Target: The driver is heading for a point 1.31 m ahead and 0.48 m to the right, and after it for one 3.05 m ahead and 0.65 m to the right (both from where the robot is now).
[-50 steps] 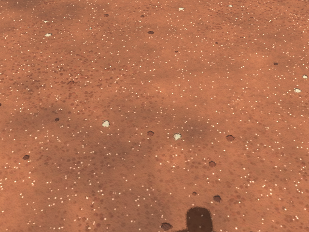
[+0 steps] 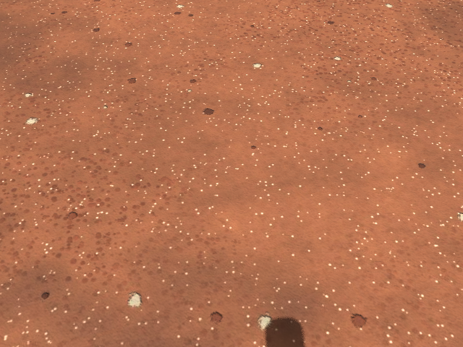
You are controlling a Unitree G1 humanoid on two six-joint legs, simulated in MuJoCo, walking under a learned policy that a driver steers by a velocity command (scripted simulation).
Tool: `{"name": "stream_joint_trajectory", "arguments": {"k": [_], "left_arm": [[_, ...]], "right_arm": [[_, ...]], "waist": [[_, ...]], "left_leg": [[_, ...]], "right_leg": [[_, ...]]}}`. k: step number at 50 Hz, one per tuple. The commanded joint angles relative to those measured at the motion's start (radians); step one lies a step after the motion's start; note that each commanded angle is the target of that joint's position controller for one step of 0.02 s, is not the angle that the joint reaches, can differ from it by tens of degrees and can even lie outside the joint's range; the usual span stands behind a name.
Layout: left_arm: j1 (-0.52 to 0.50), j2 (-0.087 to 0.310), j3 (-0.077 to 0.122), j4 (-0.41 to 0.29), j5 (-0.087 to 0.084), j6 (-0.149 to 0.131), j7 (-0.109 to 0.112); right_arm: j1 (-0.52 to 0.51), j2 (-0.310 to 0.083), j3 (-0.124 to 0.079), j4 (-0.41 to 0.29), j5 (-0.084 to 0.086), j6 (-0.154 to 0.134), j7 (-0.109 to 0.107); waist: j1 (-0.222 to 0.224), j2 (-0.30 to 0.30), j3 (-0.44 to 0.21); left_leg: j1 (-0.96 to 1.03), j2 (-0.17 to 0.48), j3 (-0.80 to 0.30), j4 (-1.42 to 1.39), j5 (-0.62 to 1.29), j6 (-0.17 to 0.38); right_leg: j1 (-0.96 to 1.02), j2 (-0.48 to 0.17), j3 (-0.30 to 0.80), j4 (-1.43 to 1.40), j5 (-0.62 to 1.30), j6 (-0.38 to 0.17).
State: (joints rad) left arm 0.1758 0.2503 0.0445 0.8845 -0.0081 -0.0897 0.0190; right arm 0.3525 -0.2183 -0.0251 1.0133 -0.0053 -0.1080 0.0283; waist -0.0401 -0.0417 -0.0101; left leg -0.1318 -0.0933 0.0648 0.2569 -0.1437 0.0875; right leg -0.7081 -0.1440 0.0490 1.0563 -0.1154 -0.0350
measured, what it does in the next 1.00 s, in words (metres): walks ahead, turning right: right foot, then left foot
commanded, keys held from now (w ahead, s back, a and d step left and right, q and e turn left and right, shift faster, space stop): w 0.04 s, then w+e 0.96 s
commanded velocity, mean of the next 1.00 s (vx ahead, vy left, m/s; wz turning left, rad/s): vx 0.50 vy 0.00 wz -0.44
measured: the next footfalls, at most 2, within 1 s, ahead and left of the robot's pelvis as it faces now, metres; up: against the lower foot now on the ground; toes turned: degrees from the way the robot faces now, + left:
right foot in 0.30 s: +0.34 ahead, -0.16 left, +0.00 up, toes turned -7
left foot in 0.78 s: +0.66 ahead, -0.04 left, +0.00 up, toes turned -24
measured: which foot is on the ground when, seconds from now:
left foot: down 0.00-0.30, up 0.32-0.76, down 0.78-1.00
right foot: up 0.00-0.28, down 0.30-0.80, up 0.82-1.00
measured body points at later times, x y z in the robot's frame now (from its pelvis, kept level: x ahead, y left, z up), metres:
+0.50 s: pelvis +0.29 -0.09 +0.00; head +0.31 -0.11 +0.45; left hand +0.40 +0.16 -0.12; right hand +0.38 -0.38 -0.12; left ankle +0.34 +0.08 -0.67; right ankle +0.30 -0.16 -0.75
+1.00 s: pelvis +0.56 -0.11 +0.00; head +0.59 -0.11 +0.45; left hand +0.80 +0.08 -0.11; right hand +0.52 -0.40 -0.11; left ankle +0.62 -0.02 -0.75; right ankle +0.50 -0.24 -0.66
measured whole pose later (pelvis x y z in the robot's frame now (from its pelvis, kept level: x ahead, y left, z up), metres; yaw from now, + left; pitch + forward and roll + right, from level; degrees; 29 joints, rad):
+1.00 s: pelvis +0.56 -0.11 +0.00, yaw -28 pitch +2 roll +2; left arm 0.27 0.30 0.07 0.72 -0.03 -0.03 0.01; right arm 0.24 -0.26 -0.06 0.81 -0.01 -0.11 0.01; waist -0.03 -0.06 0.01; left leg -0.21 -0.03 0.09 0.36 -0.17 0.04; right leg -0.59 -0.06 0.07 1.15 -0.30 -0.02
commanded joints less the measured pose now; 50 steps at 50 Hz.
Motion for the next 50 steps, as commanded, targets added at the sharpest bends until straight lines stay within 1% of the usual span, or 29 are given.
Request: {"name": "stream_joint_trajectory", "arguments": {"k": [1,5,10,12,13,14,15,16,17,18,19,20,21,24,26,30,33,36,38,39,40,41,42,43,44,45,46,47,50], "left_arm": [[-0.012,0.036,0.009,-0.050,0.005,-0.006,-0.002],[-0.142,0.021,-0.002,-0.083,-0.009,-0.010,-0.022],[-0.240,0.032,-0.007,-0.149,-0.020,-0.013,-0.060],[-0.202,0.054,0.001,-0.158,-0.018,-0.016,-0.073],[-0.121,0.079,0.016,-0.144,-0.015,-0.016,-0.075],[0.044,0.124,0.045,-0.096,-0.015,-0.015,-0.073],[0.230,0.221,0.079,-0.061,-0.012,-0.009,-0.062],[0.279,0.308,0.095,-0.056,-0.009,-0.009,-0.062],[0.304,0.206,0.071,-0.053,-0.008,-0.007,-0.058],[0.232,0.168,0.061,-0.070,-0.004,-0.009,-0.051],[0.144,0.143,0.052,-0.100,-0.002,-0.008,-0.049],[0.079,0.115,0.042,-0.125,0.003,-0.006,-0.051],[0.051,0.097,0.035,-0.138,0.012,-0.007,-0.051],[0.073,0.125,0.042,-0.140,-0.001,-0.008,-0.041],[0.114,0.157,0.053,-0.135,-0.006,-0.006,-0.025],[0.180,0.162,0.056,-0.123,-0.012,0.004,-0.010],[0.219,0.160,0.058,-0.109,-0.019,0.009,-0.009],[0.216,0.163,0.061,-0.115,-0.018,0.021,0.002],[0.188,0.156,0.060,-0.130,-0.013,0.032,0.005],[0.166,0.124,0.048,-0.147,-0.008,0.033,0.001],[0.160,0.073,0.028,-0.174,0.010,0.030,-0.003],[0.317,0.021,0.012,-0.193,-0.025,0.019,-0.007],[0.315,0.127,0.027,-0.167,-0.038,0.019,-0.002],[0.208,0.178,0.042,-0.181,-0.030,0.025,-0.002],[0.157,0.165,0.043,-0.193,-0.020,0.031,-0.001],[0.115,0.147,0.046,-0.203,-0.005,0.032,-0.003],[0.141,0.125,0.046,-0.212,-0.014,0.037,-0.010],[0.149,0.108,0.044,-0.212,-0.021,0.044,-0.014],[0.102,0.083,0.040,-0.247,-0.018,0.055,-0.016]], "right_arm": [[-0.028,-0.141,-0.023,-0.059,0.005,-0.011,-0.021],[0.040,-0.171,-0.029,-0.039,0.015,-0.004,-0.030],[0.085,-0.172,-0.037,-0.007,0.013,0.019,-0.035],[0.047,-0.193,-0.043,-0.020,0.012,0.030,-0.038],[0.023,-0.203,-0.045,-0.031,0.011,0.037,-0.040],[0.010,-0.191,-0.040,-0.045,0.004,0.045,-0.043],[0.010,-0.174,-0.027,-0.081,-0.011,0.041,-0.049],[0.111,-0.028,0.021,-0.108,-0.025,0.006,-0.027],[0.054,-0.127,-0.001,-0.102,0.010,-0.037,-0.013],[-0.053,-0.184,-0.015,-0.146,0.041,-0.062,-0.008],[-0.109,-0.184,-0.015,-0.162,0.035,-0.070,-0.014],[-0.131,-0.182,-0.023,-0.165,0.016,-0.065,-0.023],[-0.117,-0.177,-0.030,-0.173,0.008,-0.051,-0.026],[-0.119,-0.137,-0.032,-0.200,-0.009,-0.015,-0.033],[-0.209,-0.127,-0.030,-0.237,-0.014,-0.008,-0.039],[-0.362,-0.100,-0.022,-0.288,-0.003,-0.014,-0.034],[-0.428,-0.121,-0.027,-0.324,0.008,-0.019,-0.027],[-0.432,-0.159,-0.039,-0.341,0.011,-0.035,-0.015],[-0.335,-0.182,-0.053,-0.320,0.010,-0.046,-0.016],[-0.219,-0.212,-0.068,-0.297,-0.001,-0.051,-0.022],[-0.045,-0.274,-0.084,-0.281,-0.009,-0.047,-0.031],[0.020,-0.323,-0.099,-0.251,-0.009,-0.029,-0.027],[-0.010,-0.226,-0.080,-0.275,0.008,-0.025,-0.023],[-0.051,-0.169,-0.065,-0.289,0.010,-0.020,-0.026],[-0.105,-0.162,-0.059,-0.294,0.003,-0.015,-0.025],[-0.137,-0.140,-0.053,-0.288,-0.001,-0.011,-0.021],[-0.151,-0.142,-0.051,-0.281,-0.011,-0.013,-0.021],[-0.155,-0.135,-0.052,-0.274,-0.007,-0.017,-0.019],[-0.139,-0.163,-0.065,-0.250,0.002,-0.026,-0.018]], "waist": [[0.032,0.073,0.067],[-0.019,0.085,0.075],[-0.038,0.084,0.103],[-0.001,0.106,0.065],[0.047,0.122,0.007],[0.123,0.107,-0.085],[0.185,0.005,-0.201],[0.109,-0.259,-0.323],[0.151,-0.167,-0.362],[0.145,-0.134,-0.210],[0.113,-0.009,-0.144],[0.073,0.060,-0.088],[0.036,0.049,-0.077],[0.007,0.023,-0.033],[0.028,0.014,0.000],[0.085,-0.032,0.016],[0.106,-0.047,0.018],[0.090,-0.057,0.015],[0.038,-0.079,-0.021],[-0.018,-0.065,-0.108],[-0.085,0.044,-0.255],[-0.008,0.404,-0.355],[-0.024,0.289,-0.283],[-0.047,0.170,-0.159],[-0.023,0.085,-0.079],[-0.007,0.062,-0.015],[0.027,0.130,-0.013],[0.031,0.149,-0.003],[0.032,0.123,0.016]], "left_leg": [[-0.076,0.277,-0.187,-0.164,0.130,0.150],[0.027,0.283,-0.124,-0.159,0.119,0.117],[0.237,0.361,-0.085,-0.076,0.184,0.093],[0.259,0.362,-0.045,0.022,0.422,0.068],[0.244,0.347,-0.014,0.132,0.617,0.051],[0.189,0.299,0.033,0.338,0.736,0.023],[-0.058,0.250,0.072,0.665,0.519,-0.021],[-0.513,0.032,0.011,1.023,-0.276,-0.088],[-0.640,0.059,-0.166,1.142,-0.378,-0.060],[-0.715,0.111,-0.168,1.140,-0.297,-0.035],[-0.674,0.158,-0.160,1.076,-0.212,-0.029],[-0.609,0.187,-0.153,0.990,-0.166,-0.038],[-0.536,0.208,-0.160,0.938,-0.147,-0.046],[-0.493,0.201,-0.133,0.796,-0.105,-0.092],[-0.515,0.182,-0.118,0.645,0.005,-0.119],[-0.431,0.120,-0.108,0.348,0.239,-0.118],[-0.398,0.101,-0.128,0.267,0.252,-0.109],[-0.372,0.099,-0.153,0.206,0.157,-0.089],[-0.232,0.087,-0.128,0.161,0.094,-0.057],[-0.039,0.132,-0.150,0.161,0.096,-0.019],[0.236,0.306,-0.314,0.183,0.057,0.044],[0.542,0.514,-0.760,0.111,-0.125,0.196],[0.488,0.520,-0.819,0.069,-0.307,0.167],[0.355,0.481,-0.662,0.052,-0.283,0.122],[0.213,0.438,-0.535,0.026,-0.155,0.101],[0.110,0.383,-0.436,-0.008,-0.056,0.081],[0.055,0.373,-0.376,-0.031,-0.008,0.085],[0.020,0.351,-0.319,-0.059,0.023,0.090],[0.012,0.349,-0.204,-0.095,0.149,0.111]], "right_leg": [[-0.012,-0.016,-0.001,-0.182,0.165,0.016],[0.023,0.028,-0.044,-0.391,0.250,0.016],[-0.044,0.052,-0.040,-0.471,0.101,-0.038],[0.057,0.093,-0.083,-0.486,0.006,-0.074],[0.193,0.136,-0.121,-0.496,-0.005,-0.095],[0.409,0.188,-0.145,-0.524,0.021,-0.123],[0.728,0.043,0.087,-0.529,0.054,-0.190],[1.094,-0.193,0.641,-0.651,-0.104,-0.383],[1.141,-0.199,0.753,-0.752,-0.169,-0.370],[1.029,-0.162,0.602,-0.756,-0.093,-0.312],[0.877,-0.122,0.475,-0.768,0.009,-0.281],[0.729,-0.087,0.386,-0.790,0.120,-0.262],[0.642,-0.060,0.339,-0.815,0.179,-0.254],[0.515,-0.020,0.258,-0.856,0.256,-0.263],[0.481,0.004,0.224,-0.870,0.255,-0.253],[0.450,0.058,0.193,-0.846,0.135,-0.187],[0.503,0.032,0.258,-0.808,0.079,-0.171],[0.598,-0.005,0.345,-0.724,0.070,-0.160],[0.606,0.017,0.365,-0.634,0.150,-0.140],[0.557,0.072,0.330,-0.497,0.194,-0.112],[0.409,0.146,0.233,-0.210,0.029,-0.072],[0.035,0.265,0.130,0.080,-0.469,-0.014],[-0.082,0.174,0.161,0.217,-0.457,-0.009],[-0.102,0.140,0.140,0.246,-0.358,-0.003],[-0.060,0.102,0.107,0.227,-0.280,0.005],[-0.031,0.076,0.102,0.176,-0.233,0.001],[0.014,0.049,0.098,0.159,-0.202,0.003],[0.033,0.036,0.079,0.142,-0.190,0.008],[-0.019,0.021,0.063,0.083,-0.125,0.021]]}}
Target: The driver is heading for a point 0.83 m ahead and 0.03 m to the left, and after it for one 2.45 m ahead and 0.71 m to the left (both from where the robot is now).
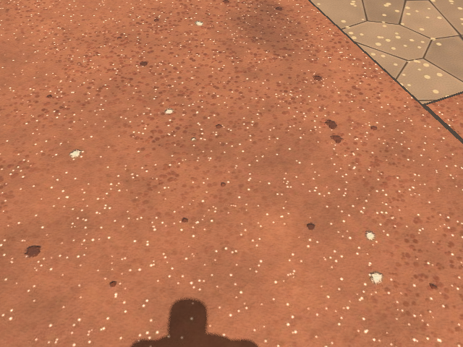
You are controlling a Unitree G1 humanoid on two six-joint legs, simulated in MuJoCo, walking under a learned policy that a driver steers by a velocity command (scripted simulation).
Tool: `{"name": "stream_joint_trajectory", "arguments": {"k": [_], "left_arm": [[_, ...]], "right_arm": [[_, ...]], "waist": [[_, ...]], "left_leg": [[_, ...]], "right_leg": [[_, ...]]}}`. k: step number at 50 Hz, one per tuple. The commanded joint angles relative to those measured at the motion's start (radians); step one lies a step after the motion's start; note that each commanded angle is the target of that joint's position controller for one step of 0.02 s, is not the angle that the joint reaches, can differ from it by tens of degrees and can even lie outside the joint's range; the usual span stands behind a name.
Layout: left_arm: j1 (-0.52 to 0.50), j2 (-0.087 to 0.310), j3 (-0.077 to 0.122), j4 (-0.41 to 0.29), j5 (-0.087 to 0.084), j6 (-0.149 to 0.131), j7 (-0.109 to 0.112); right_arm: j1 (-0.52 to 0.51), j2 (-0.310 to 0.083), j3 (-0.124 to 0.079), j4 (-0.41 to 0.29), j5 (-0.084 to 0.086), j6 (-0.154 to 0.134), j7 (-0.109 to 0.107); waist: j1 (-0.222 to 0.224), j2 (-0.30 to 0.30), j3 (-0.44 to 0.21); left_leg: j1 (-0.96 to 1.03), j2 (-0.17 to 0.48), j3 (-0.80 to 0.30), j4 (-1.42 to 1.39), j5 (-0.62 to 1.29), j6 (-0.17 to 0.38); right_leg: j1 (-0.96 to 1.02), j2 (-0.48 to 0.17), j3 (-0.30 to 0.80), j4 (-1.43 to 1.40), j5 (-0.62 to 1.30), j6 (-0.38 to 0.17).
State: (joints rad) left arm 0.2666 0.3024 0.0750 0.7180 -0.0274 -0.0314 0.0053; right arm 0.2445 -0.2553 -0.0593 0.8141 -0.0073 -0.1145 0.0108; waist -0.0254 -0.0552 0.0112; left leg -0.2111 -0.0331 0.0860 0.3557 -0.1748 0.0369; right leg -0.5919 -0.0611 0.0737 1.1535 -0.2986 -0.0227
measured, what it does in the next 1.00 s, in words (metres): walks ahead: right foot, then left foot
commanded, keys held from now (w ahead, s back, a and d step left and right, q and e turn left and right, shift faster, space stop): w+e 0.06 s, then w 0.48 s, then w+q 0.46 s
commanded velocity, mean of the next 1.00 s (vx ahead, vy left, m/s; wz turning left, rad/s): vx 0.50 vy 0.00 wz -0.02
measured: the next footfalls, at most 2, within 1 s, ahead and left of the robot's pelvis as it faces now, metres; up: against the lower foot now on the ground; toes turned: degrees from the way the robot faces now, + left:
right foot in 0.32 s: +0.31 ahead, -0.18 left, +0.00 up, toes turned -9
left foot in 0.88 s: +0.64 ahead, +0.03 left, +0.00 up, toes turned +2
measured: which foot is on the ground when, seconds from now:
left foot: down 0.00-0.34, up 0.36-0.86, down 0.88-1.00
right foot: up 0.00-0.30, down 0.32-0.90, up 0.92-1.00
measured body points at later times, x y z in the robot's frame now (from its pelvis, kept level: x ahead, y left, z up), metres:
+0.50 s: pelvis +0.26 -0.08 +0.00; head +0.28 -0.10 +0.45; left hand +0.41 +0.16 -0.10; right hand +0.31 -0.37 -0.13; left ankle +0.25 +0.09 -0.65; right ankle +0.27 -0.17 -0.74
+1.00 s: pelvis +0.54 -0.04 -0.02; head +0.58 -0.03 +0.43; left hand +0.62 +0.24 -0.14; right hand +0.69 -0.31 -0.12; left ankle +0.60 +0.03 -0.74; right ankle +0.42 -0.20 -0.64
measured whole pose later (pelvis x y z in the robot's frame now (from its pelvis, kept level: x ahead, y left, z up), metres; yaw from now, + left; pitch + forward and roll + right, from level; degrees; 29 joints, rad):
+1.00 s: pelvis +0.54 -0.04 -0.02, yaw +4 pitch +2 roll -1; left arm 0.25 0.28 0.05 0.79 -0.01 -0.11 0.00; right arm 0.20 -0.29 -0.07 0.75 0.02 -0.07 0.04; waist 0.00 -0.01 0.04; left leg -0.42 -0.08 0.01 0.55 -0.17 0.09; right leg -0.37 -0.03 0.03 1.20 -0.41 -0.01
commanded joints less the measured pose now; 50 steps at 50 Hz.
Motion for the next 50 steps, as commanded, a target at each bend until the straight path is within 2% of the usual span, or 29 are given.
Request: {"name": "stream_joint_trajectory", "arguments": {"k": [1,7,11,13,14,15,16,17,18,19,20,21,22,24,26,28,33,38,40,41,42,43,44,45,46,47,48,49,50], "left_arm": [[-0.009,0.027,0.008,-0.093,0.004,-0.003,-0.003],[-0.168,-0.012,-0.013,-0.141,0.008,-0.022,-0.030],[-0.275,-0.005,-0.018,-0.192,0.003,-0.029,-0.051],[-0.266,0.019,-0.009,-0.202,0.007,-0.030,-0.056],[-0.211,0.042,0.003,-0.192,0.013,-0.031,-0.055],[-0.074,0.077,0.025,-0.151,0.017,-0.031,-0.051],[0.086,0.140,0.055,-0.104,0.019,-0.026,-0.037],[0.200,0.258,0.079,-0.088,0.033,-0.023,-0.022],[0.215,0.228,0.063,-0.090,0.025,-0.027,-0.023],[0.164,0.162,0.040,-0.086,0.028,-0.034,-0.030],[0.099,0.128,0.029,-0.086,0.023,-0.037,-0.032],[0.034,0.095,0.019,-0.086,0.021,-0.040,-0.036],[-0.010,0.063,0.009,-0.090,0.024,-0.045,-0.040],[-0.032,0.062,0.012,-0.081,0.026,-0.061,-0.041],[-0.023,0.081,0.017,-0.059,0.028,-0.074,-0.036],[0.005,0.087,0.019,-0.033,0.031,-0.075,-0.025],[0.050,0.111,0.024,0.017,0.034,-0.074,-0.008],[0.090,0.124,0.033,0.071,0.022,-0.060,0.001],[0.077,0.134,0.038,0.079,0.016,-0.048,0.008],[0.061,0.146,0.041,0.076,0.016,-0.042,0.012],[0.048,0.163,0.045,0.071,0.016,-0.034,0.017],[0.030,0.169,0.045,0.066,0.016,-0.023,0.023],[0.041,0.152,0.035,0.057,0.020,-0.021,0.032],[0.118,0.065,0.004,0.014,0.045,-0.039,0.026],[0.121,0.022,-0.020,0.002,0.043,-0.077,0.009],[0.028,0.100,-0.002,-0.013,0.004,-0.105,-0.009],[-0.039,0.105,-0.005,-0.034,-0.008,-0.119,-0.012],[-0.066,0.099,-0.004,-0.036,0.011,-0.122,-0.006],[-0.069,0.112,0.007,-0.036,0.031,-0.113,0.002]], "right_arm": [[-0.022,-0.138,-0.035,-0.044,0.003,-0.019,-0.002],[0.040,-0.169,-0.037,-0.001,0.012,0.001,-0.004],[0.104,-0.203,-0.041,0.039,0.034,0.023,-0.002],[0.104,-0.222,-0.044,0.053,0.042,0.036,-0.004],[0.094,-0.235,-0.046,0.057,0.045,0.041,-0.007],[0.081,-0.233,-0.042,0.060,0.046,0.048,-0.011],[0.087,-0.203,-0.029,0.051,0.034,0.045,-0.017],[0.143,-0.100,0.008,0.002,0.004,0.027,-0.008],[0.159,-0.102,0.014,0.022,0.016,-0.002,0.002],[0.076,-0.178,-0.011,-0.003,0.053,-0.011,0.009],[0.015,-0.166,-0.007,-0.022,0.057,-0.013,0.009],[-0.005,-0.153,-0.008,-0.018,0.038,-0.009,0.002],[0.011,-0.153,-0.015,-0.010,0.025,0.004,-0.001],[0.058,-0.116,-0.011,0.006,0.022,0.030,0.000],[0.034,-0.103,-0.011,-0.002,0.017,0.045,-0.006],[-0.030,-0.096,-0.009,-0.022,0.013,0.048,-0.008],[-0.160,-0.070,0.003,-0.054,0.027,0.041,0.013],[-0.260,-0.072,0.007,-0.117,0.029,0.038,0.040],[-0.262,-0.078,0.005,-0.137,0.026,0.037,0.053],[-0.240,-0.089,0.000,-0.141,0.025,0.037,0.057],[-0.192,-0.109,-0.012,-0.138,0.024,0.040,0.057],[-0.074,-0.141,-0.033,-0.115,0.023,0.043,0.054],[0.084,-0.203,-0.064,-0.077,0.025,0.046,0.043],[0.197,-0.323,-0.096,-0.071,0.022,0.049,0.025],[0.192,-0.308,-0.082,-0.082,0.032,0.042,0.031],[0.182,-0.238,-0.064,-0.085,0.026,0.040,0.030],[0.132,-0.199,-0.054,-0.094,0.026,0.038,0.026],[0.066,-0.175,-0.045,-0.110,0.025,0.041,0.024],[0.017,-0.145,-0.035,-0.128,0.017,0.042,0.021]], "waist": [[0.014,0.124,-0.004],[-0.041,0.105,0.026],[-0.061,0.117,0.070],[-0.030,0.142,0.057],[0.014,0.161,0.015],[0.095,0.153,-0.066],[0.161,0.123,-0.169],[0.149,-0.104,-0.312],[0.140,-0.151,-0.446],[0.141,-0.078,-0.314],[0.114,-0.056,-0.193],[0.077,-0.003,-0.120],[0.039,-0.017,-0.087],[0.000,-0.029,-0.077],[-0.010,-0.013,-0.045],[0.005,-0.004,-0.013],[0.064,-0.004,0.037],[0.099,0.006,0.076],[0.090,-0.004,0.069],[0.072,-0.018,0.046],[0.044,-0.036,0.000],[-0.024,-0.030,-0.070],[-0.092,0.010,-0.160],[-0.079,0.229,-0.286],[-0.052,0.305,-0.414],[-0.092,0.218,-0.337],[-0.079,0.153,-0.219],[-0.036,0.069,-0.132],[0.000,0.068,-0.091]], "left_leg": [[0.103,0.296,-0.196,-0.197,0.226,0.166],[0.141,0.264,-0.038,-0.200,0.278,0.140],[0.232,0.313,-0.037,-0.176,0.286,0.135],[0.281,0.332,-0.028,-0.111,0.448,0.122],[0.286,0.325,-0.008,-0.030,0.616,0.108],[0.252,0.292,0.036,0.130,0.743,0.084],[0.090,0.248,0.064,0.348,0.645,0.046],[-0.330,0.117,0.077,0.756,0.119,-0.021],[-0.469,0.030,-0.117,0.951,-0.408,-0.025],[-0.560,0.090,-0.164,1.005,-0.359,-0.014],[-0.564,0.132,-0.141,0.959,-0.275,-0.005],[-0.529,0.164,-0.132,0.890,-0.207,-0.010],[-0.466,0.188,-0.139,0.837,-0.156,-0.013],[-0.387,0.194,-0.136,0.801,-0.094,-0.028],[-0.414,0.194,-0.136,0.738,-0.028,-0.045],[-0.480,0.195,-0.143,0.637,0.066,-0.058],[-0.481,0.153,-0.131,0.380,0.285,-0.040],[-0.534,0.125,-0.121,0.263,0.224,0.002],[-0.514,0.107,-0.088,0.245,0.137,0.028],[-0.459,0.081,-0.057,0.241,0.087,0.045],[-0.371,0.042,-0.016,0.247,0.040,0.063],[-0.207,-0.006,0.018,0.217,0.047,0.088],[0.052,-0.015,-0.030,0.200,0.091,0.126],[0.432,0.240,-0.468,0.181,0.077,0.277],[0.615,0.376,-0.931,-0.016,-0.053,0.400],[0.578,0.349,-0.829,-0.045,-0.111,0.337],[0.441,0.310,-0.683,-0.045,-0.072,0.294],[0.278,0.270,-0.577,-0.056,0.019,0.266],[0.157,0.239,-0.507,-0.078,0.115,0.250]], "right_leg": [[-0.155,-0.066,0.040,-0.049,0.091,0.014],[-0.096,-0.035,-0.028,-0.382,0.315,0.000],[-0.083,-0.010,-0.079,-0.515,0.235,-0.027],[-0.023,0.019,-0.107,-0.561,0.141,-0.059],[0.080,0.051,-0.132,-0.592,0.122,-0.080],[0.283,0.091,-0.160,-0.655,0.187,-0.109],[0.569,0.059,-0.097,-0.631,0.240,-0.140],[0.966,-0.221,0.352,-0.643,0.180,-0.281],[1.019,-0.352,0.696,-0.802,0.162,-0.363],[0.923,-0.310,0.545,-0.813,0.171,-0.307],[0.769,-0.260,0.381,-0.821,0.237,-0.268],[0.632,-0.210,0.278,-0.848,0.297,-0.240],[0.532,-0.173,0.209,-0.885,0.335,-0.223],[0.435,-0.155,0.163,-0.953,0.351,-0.234],[0.406,-0.151,0.116,-0.993,0.378,-0.242],[0.431,-0.150,0.075,-1.012,0.386,-0.235],[0.485,-0.147,-0.047,-1.043,0.323,-0.181],[0.648,-0.206,-0.108,-0.998,0.355,-0.152],[0.697,-0.221,-0.132,-0.940,0.476,-0.131],[0.704,-0.217,-0.152,-0.884,0.633,-0.117],[0.710,-0.207,-0.173,-0.796,0.825,-0.101],[0.681,-0.178,-0.211,-0.629,0.960,-0.075],[0.543,-0.132,-0.235,-0.394,0.893,-0.038],[0.156,-0.012,-0.236,0.003,0.388,0.029],[-0.102,0.144,-0.039,0.220,-0.275,0.050],[-0.207,0.072,0.057,0.264,-0.228,0.022],[-0.223,0.027,0.034,0.208,-0.144,0.002],[-0.181,-0.014,0.020,0.111,-0.079,0.001],[-0.108,-0.041,0.017,0.033,-0.041,0.007]]}}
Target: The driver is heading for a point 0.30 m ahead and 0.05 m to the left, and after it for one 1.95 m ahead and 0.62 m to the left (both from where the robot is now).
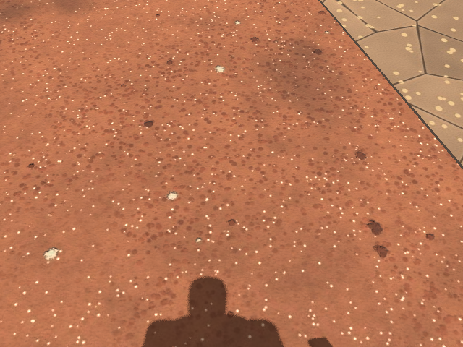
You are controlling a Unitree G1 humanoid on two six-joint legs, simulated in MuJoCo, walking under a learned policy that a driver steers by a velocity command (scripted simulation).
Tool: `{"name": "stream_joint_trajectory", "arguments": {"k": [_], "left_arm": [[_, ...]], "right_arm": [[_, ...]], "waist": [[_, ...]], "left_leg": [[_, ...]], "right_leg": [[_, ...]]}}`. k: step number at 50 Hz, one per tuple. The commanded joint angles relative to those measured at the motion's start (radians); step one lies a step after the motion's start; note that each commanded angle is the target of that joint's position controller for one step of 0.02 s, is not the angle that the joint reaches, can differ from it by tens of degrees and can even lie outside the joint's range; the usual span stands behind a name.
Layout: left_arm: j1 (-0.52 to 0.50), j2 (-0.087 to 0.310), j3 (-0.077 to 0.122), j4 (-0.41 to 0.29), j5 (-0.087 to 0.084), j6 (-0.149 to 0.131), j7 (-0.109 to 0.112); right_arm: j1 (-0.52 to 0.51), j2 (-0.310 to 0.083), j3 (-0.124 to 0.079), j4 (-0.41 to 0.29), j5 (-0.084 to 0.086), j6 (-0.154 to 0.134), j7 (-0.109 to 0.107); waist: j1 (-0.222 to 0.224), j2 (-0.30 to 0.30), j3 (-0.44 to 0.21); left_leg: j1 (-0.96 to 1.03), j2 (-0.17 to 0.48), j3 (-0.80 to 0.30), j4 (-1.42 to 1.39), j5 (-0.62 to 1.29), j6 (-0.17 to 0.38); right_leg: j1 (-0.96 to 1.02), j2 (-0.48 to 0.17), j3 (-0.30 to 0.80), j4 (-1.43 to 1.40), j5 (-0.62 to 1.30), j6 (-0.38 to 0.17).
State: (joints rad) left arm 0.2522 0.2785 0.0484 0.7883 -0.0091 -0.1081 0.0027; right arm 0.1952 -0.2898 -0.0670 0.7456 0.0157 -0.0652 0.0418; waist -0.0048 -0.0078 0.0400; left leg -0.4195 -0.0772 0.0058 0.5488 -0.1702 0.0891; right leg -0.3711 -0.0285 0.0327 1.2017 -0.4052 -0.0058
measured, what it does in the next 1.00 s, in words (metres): walks ahead, turning left: right foot, then left foot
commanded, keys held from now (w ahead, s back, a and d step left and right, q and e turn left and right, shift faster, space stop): w+q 0.74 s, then w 0.26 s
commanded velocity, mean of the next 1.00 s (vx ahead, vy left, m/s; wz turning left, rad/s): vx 0.50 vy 0.00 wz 0.51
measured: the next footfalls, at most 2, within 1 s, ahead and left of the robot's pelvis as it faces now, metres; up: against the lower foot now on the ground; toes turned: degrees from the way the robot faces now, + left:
right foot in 0.38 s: +0.40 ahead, -0.11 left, +0.00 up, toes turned +17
left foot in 0.90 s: +0.55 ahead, +0.25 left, +0.00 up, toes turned +32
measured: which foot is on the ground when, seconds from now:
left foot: down 0.00-0.38, up 0.40-0.88, down 0.90-1.00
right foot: up 0.00-0.36, down 0.38-0.90, up 0.92-1.00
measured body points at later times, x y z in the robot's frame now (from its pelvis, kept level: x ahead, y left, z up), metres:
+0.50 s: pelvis +0.28 -0.03 +0.01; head +0.31 -0.03 +0.46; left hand +0.37 +0.27 -0.08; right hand +0.44 -0.28 -0.11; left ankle +0.15 +0.07 -0.64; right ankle +0.36 -0.12 -0.73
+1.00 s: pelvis +0.50 +0.12 +0.00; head +0.53 +0.15 +0.45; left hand +0.40 +0.39 -0.13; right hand +0.79 +0.00 -0.08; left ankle +0.52 +0.23 -0.73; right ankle +0.45 -0.08 -0.63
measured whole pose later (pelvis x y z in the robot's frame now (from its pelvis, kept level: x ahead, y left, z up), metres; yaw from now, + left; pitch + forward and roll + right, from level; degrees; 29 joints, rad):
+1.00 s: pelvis +0.50 +0.12 +0.00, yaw +32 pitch +2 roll +0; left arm 0.30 0.30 0.05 0.86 -0.03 -0.09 -0.01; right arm 0.15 -0.27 -0.06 0.63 0.01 -0.05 0.03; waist 0.03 -0.01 0.05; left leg -0.42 -0.04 0.03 0.58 -0.19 0.07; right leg -0.30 -0.07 -0.01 1.17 -0.45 0.00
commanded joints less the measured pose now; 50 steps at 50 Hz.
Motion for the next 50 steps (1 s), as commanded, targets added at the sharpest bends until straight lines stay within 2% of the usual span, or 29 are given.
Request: {"name": "stream_joint_trajectory", "arguments": {"k": [1,4,6,9,13,15,17,18,19,20,21,22,23,24,25,27,29,33,36,40,42,43,44,45,46,47,48,49,50], "left_arm": [[-0.040,0.132,0.037,-0.109,0.019,-0.023,0.004],[-0.032,0.095,0.032,-0.118,0.027,0.005,0.010],[-0.106,0.079,0.025,-0.140,0.029,0.009,0.014],[-0.217,0.053,0.015,-0.164,0.022,0.001,0.004],[-0.309,0.076,0.020,-0.193,0.004,-0.016,-0.016],[-0.302,0.100,0.030,-0.195,0.002,-0.026,-0.024],[-0.222,0.121,0.043,-0.177,0.000,-0.036,-0.023],[-0.128,0.146,0.058,-0.156,0.008,-0.041,-0.016],[0.017,0.198,0.073,-0.144,0.025,-0.042,-0.007],[0.124,0.271,0.093,-0.109,0.035,-0.027,-0.007],[0.122,0.194,0.076,-0.112,0.009,-0.021,-0.013],[0.082,0.131,0.059,-0.123,0.007,-0.015,-0.009],[0.033,0.114,0.050,-0.128,0.016,-0.007,-0.008],[0.001,0.096,0.043,-0.120,0.019,-0.002,-0.008],[-0.016,0.083,0.036,-0.114,0.025,-0.004,-0.007],[-0.027,0.079,0.037,-0.098,0.018,-0.010,-0.009],[-0.021,0.107,0.046,-0.078,0.014,-0.016,-0.009],[-0.015,0.143,0.056,-0.047,0.015,-0.008,-0.003],[0.010,0.163,0.059,-0.024,0.009,0.003,0.002],[0.075,0.192,0.064,0.020,-0.013,0.022,-0.003],[0.075,0.219,0.070,0.032,-0.024,0.032,-0.003],[0.067,0.235,0.073,0.036,-0.028,0.037,0.000],[0.058,0.228,0.067,0.040,-0.028,0.043,0.004],[0.066,0.190,0.049,0.031,-0.011,0.039,0.009],[0.175,0.054,-0.001,-0.016,0.024,0.020,-0.006],[0.124,0.119,0.009,0.004,-0.007,-0.008,-0.017],[0.012,0.175,0.028,-0.034,-0.046,-0.018,-0.022],[-0.032,0.156,0.020,-0.049,-0.041,-0.023,-0.017],[-0.047,0.151,0.021,-0.042,-0.017,-0.020,-0.010]], "right_arm": [[0.043,-0.104,-0.023,-0.075,-0.013,-0.005,-0.013],[0.052,-0.133,-0.033,-0.081,-0.008,-0.011,-0.027],[0.080,-0.150,-0.039,-0.074,-0.001,-0.010,-0.040],[0.122,-0.150,-0.040,-0.062,0.007,0.001,-0.052],[0.179,-0.151,-0.041,-0.043,0.014,0.016,-0.059],[0.181,-0.148,-0.042,-0.044,0.012,0.023,-0.063],[0.152,-0.144,-0.044,-0.054,0.010,0.029,-0.064],[0.137,-0.117,-0.034,-0.066,0.007,0.028,-0.062],[0.125,-0.062,-0.014,-0.088,-0.006,0.022,-0.056],[0.262,-0.006,0.005,-0.111,0.018,0.014,-0.057],[0.272,-0.092,-0.005,-0.097,0.023,0.011,-0.059],[0.177,-0.153,-0.023,-0.101,0.020,0.016,-0.058],[0.115,-0.149,-0.025,-0.115,0.010,0.022,-0.058],[0.075,-0.136,-0.028,-0.129,0.000,0.022,-0.054],[0.079,-0.120,-0.030,-0.134,0.004,0.026,-0.047],[0.092,-0.081,-0.025,-0.136,0.016,0.038,-0.040],[0.058,-0.061,-0.020,-0.156,0.010,0.045,-0.038],[-0.014,-0.049,-0.012,-0.172,0.008,0.041,-0.026],[-0.113,-0.031,-0.003,-0.195,0.007,0.030,-0.007],[-0.201,-0.025,0.001,-0.238,0.010,0.026,0.011],[-0.177,-0.052,-0.011,-0.243,0.003,0.026,0.013],[-0.110,-0.079,-0.026,-0.230,-0.004,0.027,0.010],[0.041,-0.120,-0.052,-0.185,-0.004,0.029,0.004],[0.203,-0.183,-0.080,-0.142,-0.003,0.036,-0.012],[0.235,-0.308,-0.095,-0.133,-0.005,0.032,-0.023],[0.273,-0.229,-0.072,-0.145,-0.002,0.024,-0.020],[0.224,-0.185,-0.054,-0.132,-0.011,0.013,-0.013],[0.160,-0.159,-0.045,-0.129,-0.006,0.007,-0.014],[0.098,-0.121,-0.033,-0.129,-0.008,0.003,-0.013]], "waist": [[0.006,0.044,-0.105],[0.024,0.056,-0.086],[0.003,0.059,-0.063],[-0.043,0.087,-0.053],[-0.076,0.101,-0.044],[-0.062,0.114,-0.046],[-0.011,0.144,-0.064],[0.038,0.135,-0.122],[0.104,0.053,-0.252],[0.060,-0.262,-0.384],[0.070,-0.256,-0.343],[0.095,-0.145,-0.212],[0.083,-0.069,-0.131],[0.065,-0.053,-0.069],[0.040,-0.082,-0.053],[0.023,-0.111,-0.040],[0.021,-0.092,-0.023],[0.036,-0.062,-0.021],[0.074,-0.053,0.005],[0.091,-0.050,0.042],[0.052,-0.073,0.019],[0.002,-0.088,-0.028],[-0.085,-0.073,-0.111],[-0.155,-0.027,-0.204],[-0.064,0.254,-0.332],[-0.120,0.185,-0.479],[-0.129,0.135,-0.318],[-0.092,0.093,-0.216],[-0.055,0.060,-0.146]], "left_leg": [[0.290,0.261,-0.402,-0.295,0.157,0.199],[0.191,0.228,-0.321,-0.329,0.274,0.210],[0.170,0.203,-0.282,-0.332,0.280,0.189],[0.160,0.159,-0.254,-0.310,0.191,0.141],[0.227,0.189,-0.342,-0.251,0.113,0.126],[0.286,0.211,-0.407,-0.196,0.103,0.113],[0.300,0.207,-0.441,-0.125,0.151,0.091],[0.270,0.161,-0.414,-0.027,0.200,0.062],[0.155,0.104,-0.338,0.224,0.111,0.026],[-0.209,-0.041,-0.196,0.550,-0.321,-0.047],[-0.353,0.033,-0.204,0.707,-0.412,-0.060],[-0.389,0.072,-0.197,0.757,-0.319,-0.068],[-0.363,0.106,-0.160,0.748,-0.244,-0.075],[-0.345,0.132,-0.154,0.706,-0.195,-0.078],[-0.302,0.158,-0.149,0.676,-0.165,-0.077],[-0.269,0.175,-0.119,0.637,-0.142,-0.082],[-0.298,0.187,-0.111,0.580,-0.101,-0.093],[-0.318,0.194,-0.091,0.401,0.072,-0.102],[-0.275,0.178,-0.039,0.237,0.188,-0.087],[-0.234,0.147,0.005,0.110,0.111,-0.045],[-0.148,0.099,0.042,0.068,0.010,-0.005],[-0.039,0.063,0.067,0.041,-0.014,0.019],[0.181,0.021,0.088,-0.026,0.057,0.050],[0.480,0.082,-0.020,-0.004,0.114,0.083],[0.847,0.384,-0.549,-0.045,0.031,0.260],[0.869,0.466,-0.799,-0.196,-0.046,0.314],[0.763,0.423,-0.625,-0.212,0.013,0.258],[0.615,0.376,-0.488,-0.215,0.093,0.218],[0.481,0.338,-0.391,-0.234,0.185,0.193]], "right_leg": [[-0.274,-0.082,0.058,-0.048,0.086,-0.001],[-0.246,-0.072,0.031,-0.166,0.153,0.041],[-0.260,-0.056,0.023,-0.303,0.274,0.063],[-0.202,-0.010,0.020,-0.531,0.451,0.070],[-0.155,0.029,0.036,-0.674,0.473,0.059],[-0.129,0.036,0.052,-0.721,0.406,0.039],[-0.019,0.040,0.038,-0.764,0.349,0.004],[0.137,0.019,0.038,-0.791,0.361,-0.028],[0.391,-0.134,0.174,-0.763,0.322,-0.095],[0.741,-0.357,0.597,-0.811,0.145,-0.256],[0.727,-0.401,0.745,-0.870,-0.053,-0.256],[0.608,-0.358,0.603,-0.890,-0.061,-0.213],[0.483,-0.314,0.466,-0.905,0.054,-0.184],[0.383,-0.275,0.373,-0.931,0.162,-0.176],[0.321,-0.245,0.297,-0.955,0.226,-0.163],[0.264,-0.217,0.193,-1.000,0.287,-0.168],[0.254,-0.228,0.130,-1.031,0.359,-0.186],[0.300,-0.224,-0.006,-1.040,0.476,-0.178],[0.319,-0.212,-0.096,-1.035,0.491,-0.153],[0.396,-0.252,-0.127,-1.013,0.550,-0.143],[0.438,-0.266,-0.149,-0.931,0.806,-0.133],[0.444,-0.259,-0.171,-0.830,0.970,-0.120],[0.393,-0.228,-0.209,-0.654,1.048,-0.096],[0.188,-0.190,-0.223,-0.409,0.852,-0.057],[-0.251,-0.024,-0.193,-0.001,-0.006,0.011],[-0.337,0.020,0.023,0.157,-0.191,0.009],[-0.417,-0.026,0.038,0.179,-0.122,-0.003],[-0.408,-0.070,0.027,0.108,-0.035,-0.013],[-0.367,-0.100,0.019,0.036,0.021,-0.009]]}}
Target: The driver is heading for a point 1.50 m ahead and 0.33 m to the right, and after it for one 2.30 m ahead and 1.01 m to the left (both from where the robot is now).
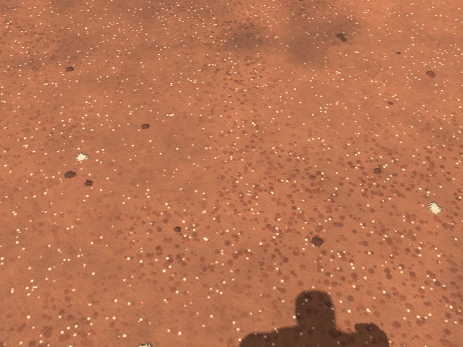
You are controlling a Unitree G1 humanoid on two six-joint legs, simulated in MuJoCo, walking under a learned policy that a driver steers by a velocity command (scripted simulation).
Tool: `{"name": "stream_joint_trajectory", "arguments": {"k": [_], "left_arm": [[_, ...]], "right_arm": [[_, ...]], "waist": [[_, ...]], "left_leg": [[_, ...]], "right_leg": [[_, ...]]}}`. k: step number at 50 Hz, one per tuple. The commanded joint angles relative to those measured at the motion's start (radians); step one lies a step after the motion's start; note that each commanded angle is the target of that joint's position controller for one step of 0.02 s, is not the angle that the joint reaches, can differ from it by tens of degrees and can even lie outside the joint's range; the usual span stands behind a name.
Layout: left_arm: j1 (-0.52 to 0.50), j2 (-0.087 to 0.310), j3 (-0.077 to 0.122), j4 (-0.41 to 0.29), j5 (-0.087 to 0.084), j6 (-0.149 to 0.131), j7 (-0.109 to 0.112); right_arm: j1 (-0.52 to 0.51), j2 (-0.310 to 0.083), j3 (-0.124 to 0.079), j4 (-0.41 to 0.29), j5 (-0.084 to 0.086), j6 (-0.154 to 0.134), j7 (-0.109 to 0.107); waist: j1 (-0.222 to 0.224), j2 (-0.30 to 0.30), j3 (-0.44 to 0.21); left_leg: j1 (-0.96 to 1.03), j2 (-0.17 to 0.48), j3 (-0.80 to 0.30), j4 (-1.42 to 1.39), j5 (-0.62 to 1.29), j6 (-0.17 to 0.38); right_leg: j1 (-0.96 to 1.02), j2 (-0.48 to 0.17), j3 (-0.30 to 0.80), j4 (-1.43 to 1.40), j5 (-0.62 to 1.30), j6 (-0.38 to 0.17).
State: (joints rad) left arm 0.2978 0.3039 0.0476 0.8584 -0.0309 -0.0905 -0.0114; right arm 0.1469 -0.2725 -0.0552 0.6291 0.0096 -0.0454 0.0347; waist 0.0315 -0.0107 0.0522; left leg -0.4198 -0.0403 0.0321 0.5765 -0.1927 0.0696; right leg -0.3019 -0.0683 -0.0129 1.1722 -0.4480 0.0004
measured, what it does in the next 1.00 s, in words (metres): walks ahead: right foot, then left foot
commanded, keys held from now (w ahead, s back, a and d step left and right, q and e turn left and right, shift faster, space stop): w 1.00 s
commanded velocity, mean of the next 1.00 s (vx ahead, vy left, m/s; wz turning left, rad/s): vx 0.50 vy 0.00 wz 0.05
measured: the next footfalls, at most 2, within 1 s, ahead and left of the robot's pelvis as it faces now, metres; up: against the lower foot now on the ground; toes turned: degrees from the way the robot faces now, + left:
right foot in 0.42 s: +0.41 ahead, -0.15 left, +0.00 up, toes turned -1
left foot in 0.96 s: +0.70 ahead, +0.09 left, +0.00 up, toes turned +2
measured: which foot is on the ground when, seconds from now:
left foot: down 0.00-0.44, up 0.46-0.94, down 0.96-1.00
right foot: up 0.00-0.40, down 0.42-0.98, up 1.00-1.00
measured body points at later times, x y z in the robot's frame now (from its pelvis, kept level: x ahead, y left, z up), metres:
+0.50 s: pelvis +0.28 -0.06 +0.00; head +0.31 -0.07 +0.45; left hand +0.46 +0.20 -0.09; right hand +0.31 -0.34 -0.13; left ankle +0.10 +0.08 -0.66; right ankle +0.37 -0.15 -0.73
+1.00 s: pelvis +0.55 -0.01 +0.00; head +0.59 +0.00 +0.44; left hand +0.54 +0.28 -0.14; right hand +0.77 -0.25 -0.08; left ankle +0.66 +0.09 -0.73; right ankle +0.38 -0.15 -0.70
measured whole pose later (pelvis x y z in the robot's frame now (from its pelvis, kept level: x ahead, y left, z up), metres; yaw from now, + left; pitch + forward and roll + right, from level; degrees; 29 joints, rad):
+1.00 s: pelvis +0.55 -0.01 +0.00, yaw +1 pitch +2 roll -1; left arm 0.36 0.31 0.05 0.93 -0.01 -0.04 0.00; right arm 0.06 -0.26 -0.04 0.71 0.01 -0.09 0.03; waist 0.06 -0.01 0.03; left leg -0.49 0.01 0.03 0.55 -0.10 0.06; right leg -0.05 -0.01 -0.01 0.62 -0.48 -0.01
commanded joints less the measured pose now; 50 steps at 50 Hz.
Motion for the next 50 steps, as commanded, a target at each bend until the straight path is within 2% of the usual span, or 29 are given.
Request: {"name": "stream_joint_trajectory", "arguments": {"k": [1,3,5,8,12,15,17,19,20,21,22,23,24,25,26,27,28,30,32,34,38,41,43,45,46,47,48,49,50], "left_arm": [[-0.069,0.127,0.027,-0.104,0.014,-0.027,0.004],[-0.023,0.093,0.023,-0.086,0.017,-0.003,0.002],[-0.048,0.069,0.018,-0.092,0.026,0.013,0.005],[-0.144,0.051,0.011,-0.118,0.033,0.015,0.004],[-0.276,0.030,-0.002,-0.146,0.022,0.003,-0.014],[-0.343,0.043,-0.001,-0.174,0.016,-0.003,-0.029],[-0.352,0.057,0.002,-0.187,0.018,-0.008,-0.039],[-0.301,0.078,0.011,-0.177,0.020,-0.012,-0.042],[-0.218,0.099,0.024,-0.155,0.022,-0.014,-0.039],[-0.069,0.144,0.048,-0.110,0.026,-0.013,-0.030],[0.096,0.225,0.067,-0.084,0.036,-0.010,-0.022],[0.139,0.263,0.075,-0.061,0.032,-0.006,-0.029],[0.123,0.166,0.050,-0.071,0.013,-0.006,-0.030],[0.050,0.134,0.038,-0.082,0.016,-0.006,-0.025],[-0.016,0.118,0.031,-0.095,0.026,-0.004,-0.023],[-0.058,0.096,0.025,-0.100,0.035,-0.005,-0.023],[-0.078,0.079,0.019,-0.102,0.045,-0.009,-0.023],[-0.080,0.078,0.019,-0.091,0.038,-0.017,-0.023],[-0.066,0.103,0.026,-0.075,0.034,-0.022,-0.016],[-0.043,0.118,0.030,-0.061,0.032,-0.017,-0.006],[0.007,0.134,0.033,-0.033,0.021,-0.005,0.004],[0.065,0.145,0.036,-0.002,0.014,0.007,0.005],[0.081,0.151,0.039,0.014,0.011,0.019,0.008],[0.073,0.163,0.046,0.022,0.007,0.029,0.013],[0.059,0.171,0.049,0.022,0.007,0.034,0.015],[0.034,0.173,0.049,0.019,0.006,0.039,0.018],[0.035,0.144,0.038,0.015,0.013,0.042,0.020],[0.053,0.084,0.013,-0.011,0.042,0.040,0.022],[0.174,-0.018,-0.015,-0.018,0.029,0.017,0.012]], "right_arm": [[0.111,-0.110,-0.035,-0.017,-0.011,-0.022,-0.005],[0.092,-0.109,-0.035,-0.012,-0.011,-0.034,-0.007],[0.100,-0.129,-0.040,0.010,-0.007,-0.046,-0.011],[0.130,-0.140,-0.041,0.040,-0.007,-0.046,-0.025],[0.188,-0.164,-0.045,0.082,0.001,-0.039,-0.033],[0.235,-0.175,-0.048,0.120,0.007,-0.031,-0.033],[0.244,-0.183,-0.053,0.138,0.011,-0.023,-0.038],[0.232,-0.193,-0.056,0.148,0.011,-0.013,-0.043],[0.213,-0.196,-0.056,0.148,0.011,-0.007,-0.046],[0.214,-0.171,-0.045,0.146,0.004,-0.002,-0.049],[0.257,-0.112,-0.019,0.124,-0.022,-0.004,-0.051],[0.375,-0.016,0.007,0.120,-0.005,-0.025,-0.041],[0.288,-0.126,-0.014,0.128,0.014,-0.041,-0.036],[0.185,-0.164,-0.025,0.096,0.032,-0.050,-0.032],[0.133,-0.155,-0.022,0.086,0.023,-0.052,-0.037],[0.115,-0.145,-0.026,0.083,0.008,-0.049,-0.039],[0.138,-0.132,-0.027,0.088,0.004,-0.042,-0.039],[0.171,-0.098,-0.023,0.102,0.004,-0.025,-0.041],[0.127,-0.085,-0.019,0.088,-0.003,-0.016,-0.044],[0.065,-0.077,-0.015,0.074,-0.007,-0.017,-0.044],[-0.063,-0.048,-0.002,0.050,-0.003,-0.031,-0.029],[-0.149,-0.049,0.001,0.025,0.006,-0.038,-0.015],[-0.181,-0.058,0.000,0.008,0.009,-0.043,-0.003],[-0.168,-0.078,-0.005,0.005,0.008,-0.048,0.005],[-0.130,-0.093,-0.012,0.014,0.006,-0.049,0.006],[-0.040,-0.116,-0.026,0.040,0.002,-0.051,0.003],[0.117,-0.165,-0.051,0.090,-0.001,-0.049,-0.005],[0.293,-0.242,-0.071,0.119,-0.010,-0.044,-0.017],[0.305,-0.290,-0.077,0.137,-0.010,-0.041,-0.009]], "waist": [[-0.054,0.076,-0.136],[-0.017,0.075,-0.125],[-0.009,0.061,-0.085],[-0.035,0.057,-0.042],[-0.088,0.066,-0.005],[-0.110,0.070,0.018],[-0.100,0.079,0.019],[-0.066,0.099,-0.011],[-0.015,0.103,-0.063],[0.050,0.083,-0.165],[0.086,-0.056,-0.327],[0.029,-0.321,-0.434],[0.077,-0.195,-0.371],[0.070,-0.136,-0.231],[0.044,-0.054,-0.153],[0.016,-0.042,-0.102],[-0.015,-0.066,-0.098],[-0.039,-0.075,-0.092],[-0.039,-0.060,-0.059],[-0.023,-0.044,-0.040],[0.023,-0.044,-0.014],[0.057,-0.045,0.009],[0.056,-0.052,0.021],[0.032,-0.064,0.011],[0.005,-0.074,-0.013],[-0.051,-0.074,-0.066],[-0.118,-0.050,-0.172],[-0.168,0.094,-0.331],[-0.091,0.355,-0.421]], "left_leg": [[0.385,0.273,-0.357,-0.293,0.267,0.201],[0.301,0.261,-0.314,-0.357,0.280,0.210],[0.252,0.258,-0.260,-0.402,0.306,0.215],[0.258,0.228,-0.184,-0.429,0.294,0.188],[0.268,0.208,-0.125,-0.436,0.202,0.148],[0.358,0.251,-0.144,-0.402,0.187,0.141],[0.429,0.284,-0.159,-0.360,0.235,0.126],[0.472,0.290,-0.159,-0.292,0.378,0.103],[0.469,0.263,-0.133,-0.193,0.541,0.084],[0.409,0.207,-0.090,-0.008,0.601,0.054],[0.188,0.136,-0.045,0.322,0.303,0.013],[-0.184,-0.039,-0.080,0.622,-0.360,-0.047],[-0.300,0.012,-0.182,0.723,-0.385,-0.035],[-0.357,0.063,-0.152,0.721,-0.290,-0.024],[-0.327,0.111,-0.122,0.678,-0.203,-0.024],[-0.289,0.141,-0.117,0.619,-0.147,-0.029],[-0.226,0.165,-0.124,0.588,-0.110,-0.032],[-0.183,0.174,-0.111,0.535,-0.090,-0.048],[-0.223,0.183,-0.101,0.457,-0.030,-0.070],[-0.260,0.187,-0.095,0.346,0.078,-0.085],[-0.213,0.152,-0.057,0.102,0.264,-0.087],[-0.208,0.130,-0.044,0.009,0.280,-0.080],[-0.222,0.122,-0.051,-0.033,0.234,-0.061],[-0.190,0.110,-0.049,-0.064,0.161,-0.033],[-0.127,0.093,-0.034,-0.075,0.128,-0.018],[0.007,0.062,-0.003,-0.103,0.125,0.004],[0.240,0.059,-0.001,-0.097,0.145,0.035],[0.542,0.259,-0.232,-0.066,0.174,0.100],[0.806,0.429,-0.699,-0.206,-0.072,0.251]], "right_leg": [[-0.364,-0.082,0.074,0.022,0.104,-0.012],[-0.300,-0.087,0.070,-0.032,0.149,0.002],[-0.320,-0.088,0.063,-0.106,0.207,0.024],[-0.367,-0.082,0.060,-0.286,0.384,0.040],[-0.312,-0.034,0.027,-0.522,0.566,0.032],[-0.332,-0.016,0.033,-0.602,0.540,0.008],[-0.338,-0.008,0.037,-0.641,0.469,-0.021],[-0.258,0.017,0.014,-0.664,0.392,-0.050],[-0.134,0.051,-0.020,-0.687,0.383,-0.072],[0.087,0.054,-0.024,-0.677,0.412,-0.104],[0.408,-0.146,0.203,-0.632,0.464,-0.182],[0.683,-0.318,0.685,-0.789,0.175,-0.329],[0.650,-0.297,0.720,-0.868,0.002,-0.292],[0.523,-0.272,0.580,-0.886,0.019,-0.251],[0.384,-0.237,0.476,-0.905,0.123,-0.233],[0.274,-0.206,0.404,-0.930,0.218,-0.232],[0.208,-0.182,0.356,-0.954,0.283,-0.227],[0.151,-0.163,0.283,-0.999,0.359,-0.241],[0.130,-0.161,0.228,-1.033,0.427,-0.253],[0.148,-0.149,0.179,-1.050,0.466,-0.244],[0.168,-0.108,0.086,-1.053,0.479,-0.204],[0.233,-0.137,0.088,-1.030,0.459,-0.202],[0.300,-0.170,0.100,-0.998,0.481,-0.194],[0.352,-0.196,0.110,-0.951,0.551,-0.177],[0.364,-0.195,0.104,-0.905,0.649,-0.166],[0.355,-0.168,0.075,-0.800,0.803,-0.147],[0.285,-0.113,0.034,-0.611,0.845,-0.117],[0.076,-0.043,-0.016,-0.278,0.535,-0.077],[-0.303,0.136,0.034,0.009,-0.111,-0.030]]}}
Velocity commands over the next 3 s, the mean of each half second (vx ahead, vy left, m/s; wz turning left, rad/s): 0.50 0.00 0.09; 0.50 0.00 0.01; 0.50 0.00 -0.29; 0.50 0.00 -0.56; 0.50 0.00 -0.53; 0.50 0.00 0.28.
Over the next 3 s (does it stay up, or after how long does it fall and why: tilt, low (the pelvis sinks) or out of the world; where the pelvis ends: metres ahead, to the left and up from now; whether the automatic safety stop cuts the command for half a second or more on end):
stays up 1.53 -0.43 0.00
